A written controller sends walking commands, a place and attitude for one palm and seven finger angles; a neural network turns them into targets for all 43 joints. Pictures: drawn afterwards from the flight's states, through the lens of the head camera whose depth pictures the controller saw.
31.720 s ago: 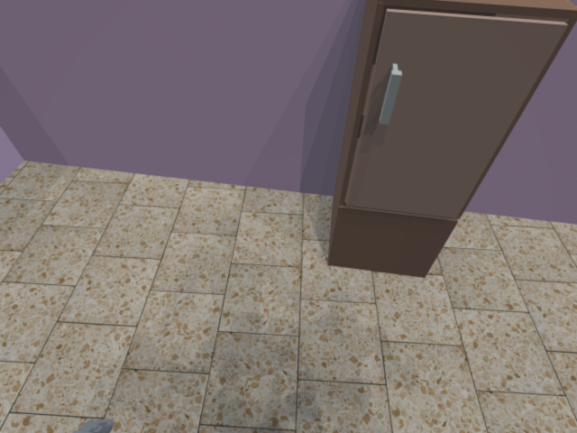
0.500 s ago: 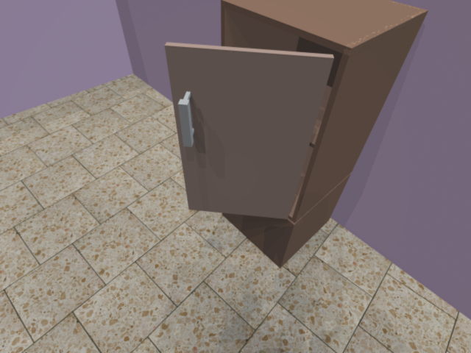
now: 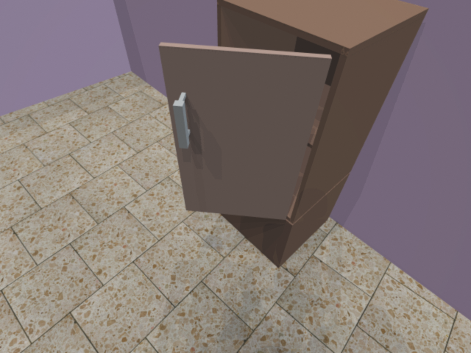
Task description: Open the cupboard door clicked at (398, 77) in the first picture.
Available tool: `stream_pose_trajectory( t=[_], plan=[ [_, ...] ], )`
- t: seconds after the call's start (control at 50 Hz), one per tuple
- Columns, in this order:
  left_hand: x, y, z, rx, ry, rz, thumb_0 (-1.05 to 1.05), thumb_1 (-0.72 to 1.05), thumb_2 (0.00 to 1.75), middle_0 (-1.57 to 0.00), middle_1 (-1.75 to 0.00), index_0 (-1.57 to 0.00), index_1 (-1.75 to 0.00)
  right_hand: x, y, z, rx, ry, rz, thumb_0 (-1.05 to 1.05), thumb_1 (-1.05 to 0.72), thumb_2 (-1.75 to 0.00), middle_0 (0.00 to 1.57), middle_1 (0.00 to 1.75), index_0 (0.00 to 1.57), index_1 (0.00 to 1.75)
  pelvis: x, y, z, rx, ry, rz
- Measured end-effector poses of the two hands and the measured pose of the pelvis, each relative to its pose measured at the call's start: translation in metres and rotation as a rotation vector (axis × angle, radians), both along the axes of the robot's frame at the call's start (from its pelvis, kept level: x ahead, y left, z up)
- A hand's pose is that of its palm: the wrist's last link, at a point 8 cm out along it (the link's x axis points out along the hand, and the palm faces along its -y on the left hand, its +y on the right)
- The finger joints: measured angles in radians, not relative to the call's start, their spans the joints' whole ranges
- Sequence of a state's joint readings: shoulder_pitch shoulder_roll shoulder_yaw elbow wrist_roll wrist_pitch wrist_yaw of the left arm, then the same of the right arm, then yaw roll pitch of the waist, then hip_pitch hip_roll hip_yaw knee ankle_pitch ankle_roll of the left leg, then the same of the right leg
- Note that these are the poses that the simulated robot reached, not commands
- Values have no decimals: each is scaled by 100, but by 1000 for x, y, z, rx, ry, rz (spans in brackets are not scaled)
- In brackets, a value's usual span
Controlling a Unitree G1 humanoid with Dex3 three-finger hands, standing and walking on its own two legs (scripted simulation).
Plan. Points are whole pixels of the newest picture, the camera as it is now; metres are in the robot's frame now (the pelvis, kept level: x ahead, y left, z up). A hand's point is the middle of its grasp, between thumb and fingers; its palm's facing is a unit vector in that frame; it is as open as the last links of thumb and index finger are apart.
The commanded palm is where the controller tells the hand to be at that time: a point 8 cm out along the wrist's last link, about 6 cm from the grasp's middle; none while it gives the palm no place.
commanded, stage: shuffle to correct the standing spot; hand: left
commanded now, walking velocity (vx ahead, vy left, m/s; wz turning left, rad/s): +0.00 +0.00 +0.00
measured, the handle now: (183, 120) +0.62 +0.17 +0.05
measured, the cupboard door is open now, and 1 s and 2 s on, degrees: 41 41 41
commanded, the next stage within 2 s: come to a stop and stand still in 0.24 s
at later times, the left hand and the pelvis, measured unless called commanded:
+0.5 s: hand out of the picture +0.02 +0.16 -0.19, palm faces +0.05 -0.99 -0.15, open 7.4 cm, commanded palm none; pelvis +0.07 +0.00 -0.01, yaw -1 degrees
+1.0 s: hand out of the picture +0.10 +0.19 -0.17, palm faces +0.02 -0.97 -0.25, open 7.3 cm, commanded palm none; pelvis +0.01 -0.01 -0.01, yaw +0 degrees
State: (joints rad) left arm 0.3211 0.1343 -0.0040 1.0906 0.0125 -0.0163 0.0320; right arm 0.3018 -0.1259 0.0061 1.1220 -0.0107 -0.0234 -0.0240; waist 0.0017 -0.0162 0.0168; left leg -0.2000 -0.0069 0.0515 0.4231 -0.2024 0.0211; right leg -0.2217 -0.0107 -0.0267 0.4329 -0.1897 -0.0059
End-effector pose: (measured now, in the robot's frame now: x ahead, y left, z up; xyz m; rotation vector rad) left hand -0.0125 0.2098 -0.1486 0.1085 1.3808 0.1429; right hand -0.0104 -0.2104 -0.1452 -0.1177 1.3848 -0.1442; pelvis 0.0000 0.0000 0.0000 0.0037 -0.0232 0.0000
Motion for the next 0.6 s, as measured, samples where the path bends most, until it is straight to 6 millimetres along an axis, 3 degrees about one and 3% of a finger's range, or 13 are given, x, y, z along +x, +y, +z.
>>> stream_pose_trajectory(
  t=[0.18, 0.38, 0.5, 0.6],
  plan=[
    [1, -2, -3, -14, 12, 8, 0, 91, 90, -20, -30, -20, -30, 2, -1, -2, -2, 14, -3, 1, -91, -89, 20, 30, 20, 30, 10, 0, -2, 0, 1, -6],
    [6, -2, -9, -32, 74, 44, 0, 91, 90, -20, -30, -20, -30, 16, 0, -5, -11, 51, -19, 1, -91, -89, 20, 30, 20, 30, 45, 2, -9, -5, 20, -12],
    [30, -4, -10, -20, 101, 32, 0, 91, 90, -20, -30, -20, -30, 39, 7, -7, -15, 45, -32, 1, -91, -89, 20, 30, 20, 30, 65, 3, -10, 2, 19, -18],
    [61, -4, -2, 5, 47, 16, 0, 91, 90, -20, -30, -20, -30, 56, 7, -4, -15, 39, -39, 2, -92, -89, 20, 30, 20, 30, 68, 0, -3, 6, 17, -18]
  ],
)
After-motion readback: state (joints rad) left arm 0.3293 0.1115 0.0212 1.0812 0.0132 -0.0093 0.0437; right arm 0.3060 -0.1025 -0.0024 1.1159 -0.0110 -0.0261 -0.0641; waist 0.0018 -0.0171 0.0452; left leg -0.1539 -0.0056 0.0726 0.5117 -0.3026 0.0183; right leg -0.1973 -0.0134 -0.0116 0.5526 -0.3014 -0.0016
